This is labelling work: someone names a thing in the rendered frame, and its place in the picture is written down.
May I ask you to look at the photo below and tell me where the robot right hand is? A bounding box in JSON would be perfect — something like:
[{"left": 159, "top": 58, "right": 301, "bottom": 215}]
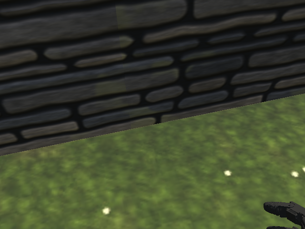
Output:
[{"left": 263, "top": 201, "right": 305, "bottom": 229}]

